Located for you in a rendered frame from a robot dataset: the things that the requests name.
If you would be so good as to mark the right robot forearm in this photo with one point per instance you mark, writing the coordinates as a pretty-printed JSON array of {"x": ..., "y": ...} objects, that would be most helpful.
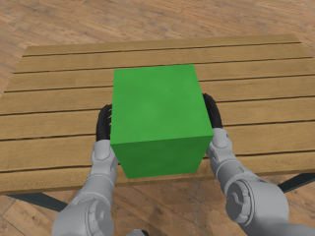
[{"x": 224, "y": 164}]

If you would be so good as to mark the robot left hand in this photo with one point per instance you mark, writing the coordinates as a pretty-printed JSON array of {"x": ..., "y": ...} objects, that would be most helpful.
[{"x": 103, "y": 127}]

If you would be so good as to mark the left robot forearm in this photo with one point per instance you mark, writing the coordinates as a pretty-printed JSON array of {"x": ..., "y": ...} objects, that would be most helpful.
[{"x": 101, "y": 180}]

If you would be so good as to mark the carton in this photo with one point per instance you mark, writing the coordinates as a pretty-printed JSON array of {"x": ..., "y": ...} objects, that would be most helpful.
[{"x": 159, "y": 121}]

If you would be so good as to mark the right robot upper arm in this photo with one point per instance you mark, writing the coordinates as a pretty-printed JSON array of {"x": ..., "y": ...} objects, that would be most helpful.
[{"x": 261, "y": 209}]

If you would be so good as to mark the table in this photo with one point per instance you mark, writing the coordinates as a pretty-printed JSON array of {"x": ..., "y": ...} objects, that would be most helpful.
[{"x": 263, "y": 86}]

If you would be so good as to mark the robot right hand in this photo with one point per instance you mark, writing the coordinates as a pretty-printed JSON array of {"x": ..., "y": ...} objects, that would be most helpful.
[{"x": 213, "y": 112}]

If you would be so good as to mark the left robot upper arm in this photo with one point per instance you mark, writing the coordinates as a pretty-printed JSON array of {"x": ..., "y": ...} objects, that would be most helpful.
[{"x": 90, "y": 218}]

